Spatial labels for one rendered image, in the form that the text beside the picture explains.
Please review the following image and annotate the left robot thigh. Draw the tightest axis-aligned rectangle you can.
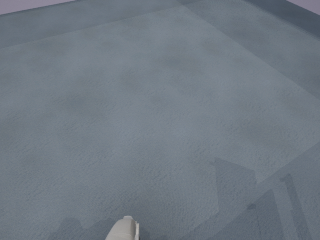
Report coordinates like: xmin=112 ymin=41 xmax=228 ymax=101
xmin=105 ymin=218 xmax=140 ymax=240

